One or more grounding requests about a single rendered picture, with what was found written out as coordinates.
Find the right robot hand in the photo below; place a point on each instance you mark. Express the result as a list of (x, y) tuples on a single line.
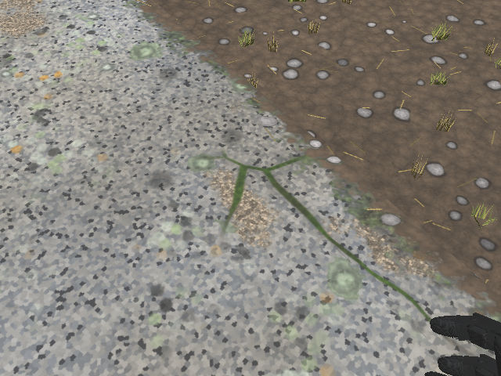
[(479, 330)]

